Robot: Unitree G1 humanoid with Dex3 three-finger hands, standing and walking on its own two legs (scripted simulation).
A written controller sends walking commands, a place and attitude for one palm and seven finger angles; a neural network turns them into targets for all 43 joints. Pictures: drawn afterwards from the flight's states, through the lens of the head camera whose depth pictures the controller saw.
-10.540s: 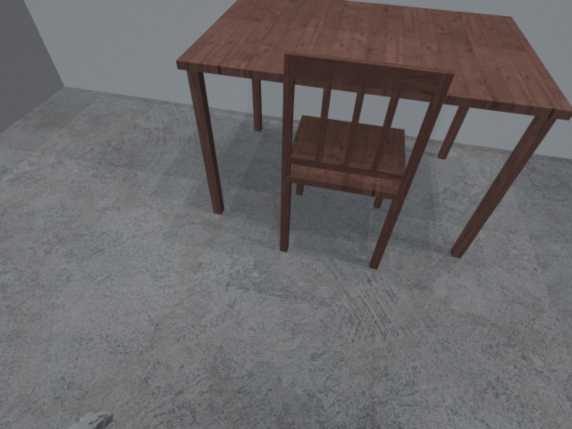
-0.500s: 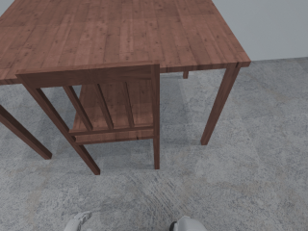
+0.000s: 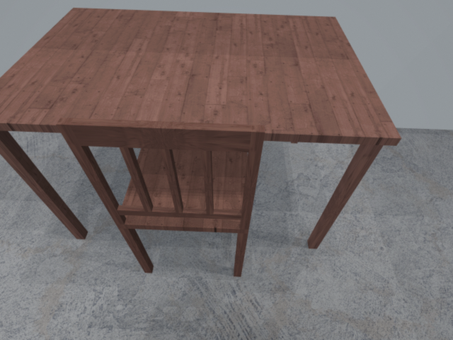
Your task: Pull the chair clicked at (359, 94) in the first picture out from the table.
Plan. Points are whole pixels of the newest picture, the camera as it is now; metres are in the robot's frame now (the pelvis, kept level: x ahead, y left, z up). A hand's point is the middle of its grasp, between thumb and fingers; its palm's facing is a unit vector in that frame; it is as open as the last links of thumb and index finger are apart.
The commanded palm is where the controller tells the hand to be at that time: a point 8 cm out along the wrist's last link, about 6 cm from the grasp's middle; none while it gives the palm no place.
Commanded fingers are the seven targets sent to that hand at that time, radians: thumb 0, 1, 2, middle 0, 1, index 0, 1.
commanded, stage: come to a stop and stand still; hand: left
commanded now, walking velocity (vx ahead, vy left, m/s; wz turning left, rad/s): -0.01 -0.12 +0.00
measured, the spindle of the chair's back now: (173, 182) +0.49 +0.19 -0.10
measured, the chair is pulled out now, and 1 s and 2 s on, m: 0.00 0.00 0.00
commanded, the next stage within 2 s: look again from close up in 0.94 s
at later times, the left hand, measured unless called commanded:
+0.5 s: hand out of the picture -0.04 +0.16 -0.16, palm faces +0.01 -0.98 -0.19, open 7.4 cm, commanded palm none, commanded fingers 0.00 0.90 0.90 -0.20 -0.30 -0.20 -0.30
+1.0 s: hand out of the picture +0.03 +0.16 -0.16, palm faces +0.01 -0.98 -0.22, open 7.3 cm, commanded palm none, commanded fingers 0.00 0.90 0.90 -0.20 -0.30 -0.20 -0.30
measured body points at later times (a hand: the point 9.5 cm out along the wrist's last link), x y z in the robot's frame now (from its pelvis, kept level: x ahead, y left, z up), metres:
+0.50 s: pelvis +0.01 +0.00 +0.01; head +0.02 -0.01 +0.46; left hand -0.03 +0.21 -0.15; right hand +0.00 -0.22 -0.16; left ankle +0.00 +0.12 -0.73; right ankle +0.03 -0.08 -0.73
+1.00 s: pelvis +0.02 -0.01 +0.01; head +0.02 -0.03 +0.46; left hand +0.03 +0.21 -0.14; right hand -0.01 -0.21 -0.16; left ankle +0.00 +0.12 -0.73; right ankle +0.03 -0.08 -0.73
